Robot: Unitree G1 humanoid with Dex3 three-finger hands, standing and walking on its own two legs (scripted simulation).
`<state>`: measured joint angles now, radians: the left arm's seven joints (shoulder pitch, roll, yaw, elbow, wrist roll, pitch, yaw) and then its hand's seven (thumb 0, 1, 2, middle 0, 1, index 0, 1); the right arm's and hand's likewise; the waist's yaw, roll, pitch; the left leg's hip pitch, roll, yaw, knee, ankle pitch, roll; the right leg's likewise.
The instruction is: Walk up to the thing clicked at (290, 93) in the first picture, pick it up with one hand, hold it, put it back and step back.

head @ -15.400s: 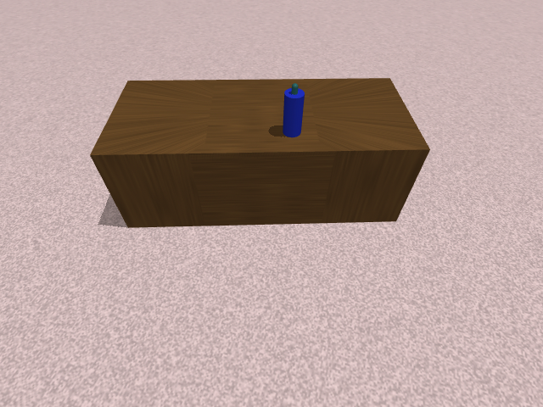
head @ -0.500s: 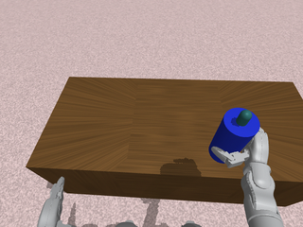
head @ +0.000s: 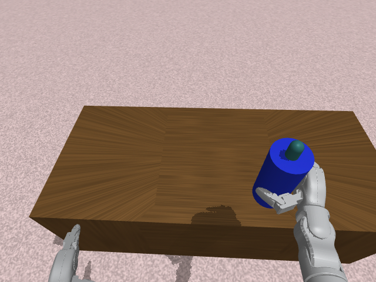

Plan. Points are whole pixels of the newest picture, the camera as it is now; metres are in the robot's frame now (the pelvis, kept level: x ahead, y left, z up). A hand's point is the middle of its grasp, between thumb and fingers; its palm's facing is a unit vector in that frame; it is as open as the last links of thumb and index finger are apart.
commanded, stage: hold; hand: right
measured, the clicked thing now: (280, 172) +0.33 -0.16 +0.08
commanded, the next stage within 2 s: none
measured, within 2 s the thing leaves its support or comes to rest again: neither
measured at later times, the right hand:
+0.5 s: hand (277, 183) +0.32 -0.16 +0.05, palm faces +0.16 +0.99 +0.00, open 10.5 cm
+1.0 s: hand (278, 182) +0.32 -0.16 +0.04, palm faces +0.15 +0.99 +0.00, open 10.5 cm
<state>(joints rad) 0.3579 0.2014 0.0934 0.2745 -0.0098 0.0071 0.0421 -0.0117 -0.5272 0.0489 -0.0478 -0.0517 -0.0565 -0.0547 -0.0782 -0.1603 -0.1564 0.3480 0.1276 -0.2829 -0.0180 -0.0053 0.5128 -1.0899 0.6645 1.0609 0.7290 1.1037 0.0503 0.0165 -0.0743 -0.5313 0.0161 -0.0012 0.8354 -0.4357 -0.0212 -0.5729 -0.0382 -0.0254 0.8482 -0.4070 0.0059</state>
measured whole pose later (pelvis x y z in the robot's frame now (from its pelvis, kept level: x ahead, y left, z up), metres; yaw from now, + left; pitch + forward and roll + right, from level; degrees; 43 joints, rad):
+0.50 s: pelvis +0.00 +0.01 +0.01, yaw +0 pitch +7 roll +0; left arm 0.33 0.21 0.11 0.34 -0.01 -0.02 0.05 -0.01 -0.52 0.05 -0.05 -0.05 -0.06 -0.05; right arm -0.07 -0.15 -0.16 0.38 0.14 -0.30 -0.01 -0.01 0.52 -1.10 0.67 1.06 0.73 1.11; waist 0.05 0.01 -0.05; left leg -0.50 0.01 0.00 0.80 -0.41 -0.01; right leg -0.54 -0.04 -0.02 0.80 -0.38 0.01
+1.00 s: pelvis +0.00 +0.00 +0.01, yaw +0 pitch +6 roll +0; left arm 0.32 0.20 0.10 0.35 -0.01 -0.03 0.04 -0.01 -0.53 0.05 -0.05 -0.06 -0.07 -0.06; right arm -0.09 -0.16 -0.16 0.42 0.13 -0.32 -0.01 -0.01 0.52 -1.10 0.66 1.07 0.73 1.11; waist 0.05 0.02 -0.05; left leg -0.49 0.01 0.00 0.79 -0.41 -0.02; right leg -0.53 -0.04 -0.03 0.80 -0.38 0.01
